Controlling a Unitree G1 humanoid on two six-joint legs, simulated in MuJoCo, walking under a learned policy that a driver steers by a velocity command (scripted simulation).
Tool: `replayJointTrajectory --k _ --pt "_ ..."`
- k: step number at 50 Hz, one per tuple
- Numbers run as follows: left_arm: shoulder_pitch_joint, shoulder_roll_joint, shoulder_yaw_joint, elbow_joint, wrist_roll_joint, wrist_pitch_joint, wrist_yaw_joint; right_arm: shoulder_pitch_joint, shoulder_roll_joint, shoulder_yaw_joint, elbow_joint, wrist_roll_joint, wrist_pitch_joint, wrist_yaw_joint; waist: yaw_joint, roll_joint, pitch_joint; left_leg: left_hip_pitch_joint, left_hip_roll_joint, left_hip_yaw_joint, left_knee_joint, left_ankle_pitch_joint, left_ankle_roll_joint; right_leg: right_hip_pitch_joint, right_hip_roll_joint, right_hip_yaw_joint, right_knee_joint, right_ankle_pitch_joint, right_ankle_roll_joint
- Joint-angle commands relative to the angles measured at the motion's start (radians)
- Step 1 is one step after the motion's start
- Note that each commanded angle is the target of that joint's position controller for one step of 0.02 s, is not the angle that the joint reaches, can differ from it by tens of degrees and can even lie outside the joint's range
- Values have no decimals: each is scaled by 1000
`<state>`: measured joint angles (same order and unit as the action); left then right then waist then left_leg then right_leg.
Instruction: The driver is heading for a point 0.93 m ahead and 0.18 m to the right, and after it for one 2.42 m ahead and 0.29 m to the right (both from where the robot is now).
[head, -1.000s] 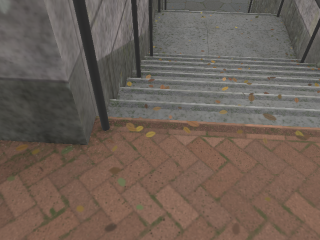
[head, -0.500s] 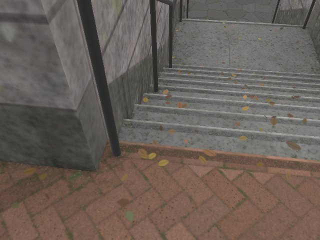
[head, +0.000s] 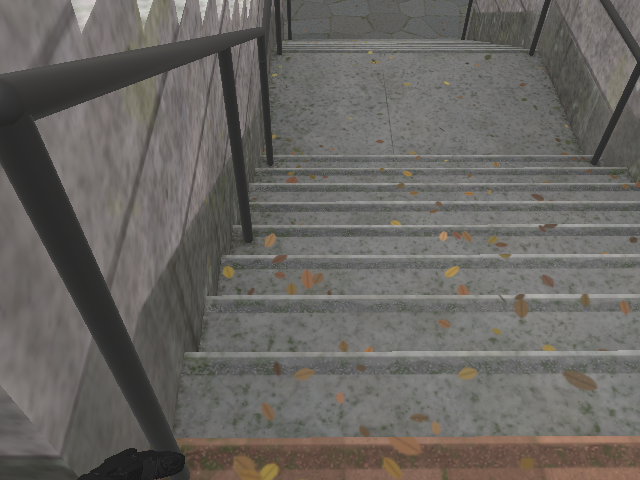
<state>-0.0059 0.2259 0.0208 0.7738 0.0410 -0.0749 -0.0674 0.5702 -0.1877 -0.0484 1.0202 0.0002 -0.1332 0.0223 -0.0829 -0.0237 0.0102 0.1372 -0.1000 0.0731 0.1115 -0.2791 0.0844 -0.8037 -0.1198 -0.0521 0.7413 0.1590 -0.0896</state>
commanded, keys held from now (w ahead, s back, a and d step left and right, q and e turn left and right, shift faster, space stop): w+shift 0.68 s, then w+e+shift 0.32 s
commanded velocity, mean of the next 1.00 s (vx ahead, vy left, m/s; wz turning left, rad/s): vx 0.96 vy -0.08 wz -0.15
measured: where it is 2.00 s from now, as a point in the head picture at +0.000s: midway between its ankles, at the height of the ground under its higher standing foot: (379, 230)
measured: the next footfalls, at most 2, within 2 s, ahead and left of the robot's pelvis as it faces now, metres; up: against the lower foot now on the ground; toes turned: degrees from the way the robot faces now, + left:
right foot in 0.18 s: +0.39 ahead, -0.09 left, +0.00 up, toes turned -2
left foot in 0.72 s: +0.77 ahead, +0.03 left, -0.17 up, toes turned +0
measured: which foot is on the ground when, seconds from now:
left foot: down 0.00-0.18, up 0.20-0.70, down 0.72-1.00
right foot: up 0.00-0.16, down 0.18-0.70, up 0.72-1.00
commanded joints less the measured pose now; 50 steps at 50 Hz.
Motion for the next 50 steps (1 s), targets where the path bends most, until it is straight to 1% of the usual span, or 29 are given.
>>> replayJointTrajectory --k 1,4,6,8,9,10,11,13,16,20,22,25,27,29,31,33,34,35,36,37,38,40,41,43,45,46,47,49,50 --pt "-90 9 -8 -79 26 5 -36 120 -191 -44 -33 10 -5 -59 16 -129 222 -76 350 -127 -46 934 -38 4 80 -104 -101 72 -37" --pt "-47 -12 -23 -111 34 22 -67 64 -212 -45 -25 3 27 -121 96 68 80 3 322 -23 141 1220 -177 160 127 -91 -231 17 -76" --pt "3 59 2 -93 11 29 -56 2 -243 -61 -27 0 32 -130 153 158 -6 -66 325 3 242 1255 -123 443 195 -85 -227 -43 -91" --pt "371 152 43 37 -35 33 -21 -126 -267 -80 -80 -29 45 -125 310 220 -128 -111 338 -14 652 1281 -64 737 198 -33 -253 -191 -124" --pt "482 183 61 59 -26 33 -4 -210 -245 -88 -123 -17 46 -110 369 128 -194 -239 251 -7 1027 925 -36 908 105 -5 -255 -170 -179" --pt "371 212 71 13 6 24 -8 -36 -83 -61 -137 35 67 -92 220 -233 -325 -862 92 -75 1539 -258 -114 1437 -197 385 -145 194 -407" --pt "517 212 79 62 -7 16 35 -51 -123 -50 -150 2 32 -68 247 102 -531 -830 28 -184 1654 -200 -6 1399 -274 720 -261 40 -354" --pt "386 129 63 72 25 -14 59 -127 -53 -27 -141 0 12 -77 146 229 -186 -830 139 -185 1503 -46 41 959 -210 558 -400 -154 -243" --pt "320 25 21 90 9 -49 56 -230 -31 -8 -208 -23 55 -59 49 112 -9 -664 202 -198 1127 -34 22 561 -79 305 -500 -124 -154" --pt "384 88 11 143 -45 -61 53 -426 -72 8 -293 -29 87 -69 58 -25 70 -561 164 -33 643 120 -49 520 52 130 -534 267 -73" --pt "473 146 24 162 -34 -43 53 -306 -78 5 -225 -13 105 -58 67 -110 -49 -586 164 -39 755 367 -24 708 14 98 -434 539 -64" --pt "643 72 -5 228 -41 -29 82 -525 -97 3 -278 1 87 -50 151 -56 48 -895 179 -62 607 468 30 936 25 151 -367 297 -68" --pt "604 96 0 216 -33 -22 104 -625 -59 28 -293 -9 61 -35 168 19 81 -707 149 -14 374 728 11 784 96 92 -322 104 -24" --pt "631 121 6 236 -31 -16 113 -648 -30 38 -291 -1 46 -11 196 21 87 -568 120 1 322 861 0 700 90 92 -265 74 -13" --pt "672 109 3 248 -12 -3 115 -583 -58 21 -248 -8 51 -30 223 -4 124 -575 95 16 249 743 -21 800 100 117 -147 184 -11" --pt "566 114 -3 239 35 18 117 -213 -100 -12 -158 6 52 -53 41 -54 -51 -199 86 49 440 890 9 663 109 75 291 318 -20" --pt "449 141 15 231 3 19 110 42 -146 -34 -80 17 52 -70 -74 -85 -111 13 143 6 460 850 6 545 106 71 549 356 -17" --pt "331 151 32 201 -29 25 114 189 -198 -62 -39 -18 49 -69 -215 47 -51 87 276 -173 191 804 77 413 197 75 997 68 18" --pt "226 89 24 158 -2 40 117 171 -217 -72 -49 -28 52 -70 -217 98 79 116 353 -175 165 650 60 176 313 57 1244 -820 -20" --pt "453 -1 3 116 -20 35 110 104 -217 -49 -45 -28 30 -46 10 139 31 237 466 -243 499 1246 -5 34 238 230 1060 -829 -57" --pt "618 -39 -6 165 -13 38 109 114 -185 -55 -26 -9 28 -25 67 132 -26 227 541 -351 501 1150 62 0 180 244 982 -804 -76" --pt "591 19 8 213 77 77 90 36 -122 -41 -47 17 28 -23 97 -5 96 -69 462 -350 433 583 71 -62 144 198 1033 -746 -82" --pt "574 -16 6 172 82 71 89 27 -172 -52 -28 31 -3 -46 118 206 111 -146 615 -524 448 535 179 -172 83 285 923 -600 -73" --pt "270 39 12 73 1 66 45 -147 -119 -15 -73 30 -6 -73 162 38 308 -711 446 -211 336 286 68 130 31 236 351 -262 44" --pt "479 31 15 202 -30 49 20 -263 -200 -21 -122 2 -18 -51 220 240 162 -919 354 -5 468 171 6 594 158 -31 350 36 51" --pt "381 9 11 175 -46 24 8 -229 -87 -3 -91 35 -49 -42 205 184 159 -956 253 89 543 -68 -34 616 118 -12 173 468 25" --pt "306 7 11 163 -61 17 4 -194 -87 -3 -79 32 -64 -43 164 170 141 -978 204 189 568 -272 -62 724 154 -62 43 650 32" --pt "136 43 11 80 20 16 15 -168 -152 -24 -40 3 -30 -41 74 190 176 -689 228 135 597 -25 -16 626 167 -122 -100 431 -6" --pt "162 79 32 90 18 32 37 -143 -165 -23 -15 -4 6 -59 84 196 174 -597 232 156 776 230 -8 636 187 -155 -148 295 -21"
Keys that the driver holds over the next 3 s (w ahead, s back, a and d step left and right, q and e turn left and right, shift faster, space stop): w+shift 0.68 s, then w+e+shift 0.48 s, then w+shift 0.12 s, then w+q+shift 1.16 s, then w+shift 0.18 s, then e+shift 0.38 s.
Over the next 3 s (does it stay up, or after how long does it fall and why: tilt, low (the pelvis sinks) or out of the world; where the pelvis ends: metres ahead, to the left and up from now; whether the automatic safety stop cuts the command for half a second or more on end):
stays up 2.34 -0.30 -1.05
